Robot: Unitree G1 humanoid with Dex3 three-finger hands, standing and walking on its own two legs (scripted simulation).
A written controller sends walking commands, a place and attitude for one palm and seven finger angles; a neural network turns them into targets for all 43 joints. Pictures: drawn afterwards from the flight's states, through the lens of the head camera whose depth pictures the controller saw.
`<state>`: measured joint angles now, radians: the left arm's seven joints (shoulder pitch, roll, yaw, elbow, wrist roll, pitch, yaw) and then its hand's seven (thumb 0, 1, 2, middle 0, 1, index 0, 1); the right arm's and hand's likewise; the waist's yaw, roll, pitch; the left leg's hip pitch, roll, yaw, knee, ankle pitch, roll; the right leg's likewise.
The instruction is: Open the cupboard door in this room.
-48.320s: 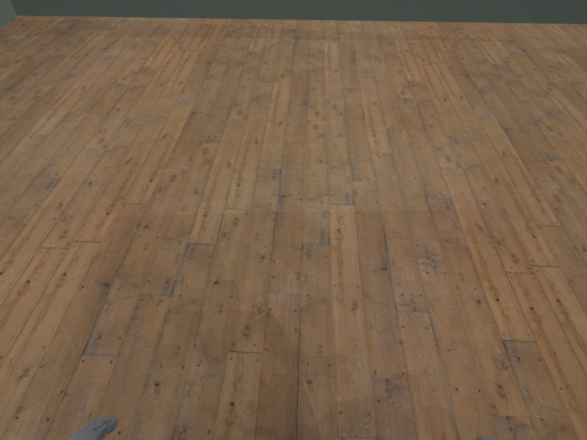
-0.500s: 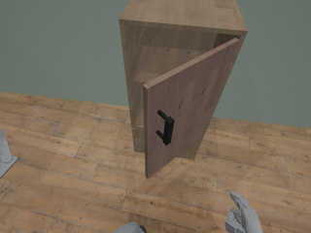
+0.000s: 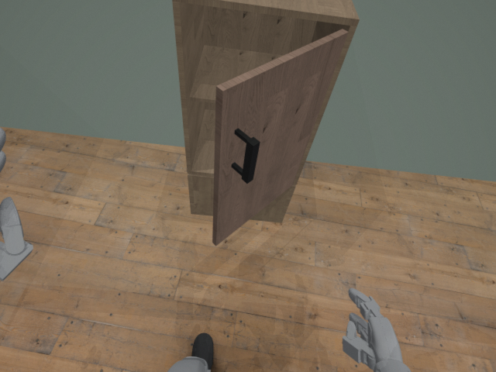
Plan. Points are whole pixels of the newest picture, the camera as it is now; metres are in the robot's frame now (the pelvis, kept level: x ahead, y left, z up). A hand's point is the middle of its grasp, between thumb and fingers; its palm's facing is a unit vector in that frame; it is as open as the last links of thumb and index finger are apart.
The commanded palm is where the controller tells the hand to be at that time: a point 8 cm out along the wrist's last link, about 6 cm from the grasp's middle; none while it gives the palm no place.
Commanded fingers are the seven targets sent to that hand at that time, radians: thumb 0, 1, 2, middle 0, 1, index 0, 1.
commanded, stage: stop stepping back and stand still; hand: left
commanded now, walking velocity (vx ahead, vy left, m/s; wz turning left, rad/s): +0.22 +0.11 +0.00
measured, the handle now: (243, 156) +0.54 +0.05 -0.01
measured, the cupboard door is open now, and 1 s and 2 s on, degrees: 47 47 47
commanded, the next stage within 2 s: let the arm hang, fingers relaxed in 0.90 s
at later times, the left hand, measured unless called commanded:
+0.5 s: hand (15, 370) +0.11 +0.21 +0.18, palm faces +0.34 -0.81 -0.47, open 7.4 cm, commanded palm +0.07 +0.27 +0.19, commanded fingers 0.00 0.90 0.90 -0.20 -0.30 -0.20 -0.30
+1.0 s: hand out of the picture +0.11 +0.25 +0.18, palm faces +0.43 -0.76 -0.48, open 7.4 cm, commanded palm none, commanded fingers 0.00 0.90 0.90 -0.20 -0.30 -0.20 -0.30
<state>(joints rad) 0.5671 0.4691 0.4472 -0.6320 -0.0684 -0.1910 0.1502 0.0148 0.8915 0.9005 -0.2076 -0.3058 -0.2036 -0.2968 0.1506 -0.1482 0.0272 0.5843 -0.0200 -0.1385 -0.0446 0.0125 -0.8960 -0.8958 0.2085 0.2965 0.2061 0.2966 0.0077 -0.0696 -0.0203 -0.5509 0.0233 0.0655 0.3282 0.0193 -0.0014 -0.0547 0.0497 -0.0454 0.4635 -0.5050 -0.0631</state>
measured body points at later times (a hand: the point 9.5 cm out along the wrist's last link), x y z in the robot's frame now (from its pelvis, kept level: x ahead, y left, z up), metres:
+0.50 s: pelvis -0.08 -0.03 +0.00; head -0.11 -0.01 +0.45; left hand +0.08 +0.25 +0.20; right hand +0.03 -0.28 -0.09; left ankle -0.03 +0.10 -0.64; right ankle -0.05 -0.09 -0.73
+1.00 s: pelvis -0.09 -0.01 +0.00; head -0.08 -0.01 +0.45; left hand +0.08 +0.29 +0.20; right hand +0.07 -0.23 -0.09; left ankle -0.11 +0.11 -0.73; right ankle -0.05 -0.09 -0.73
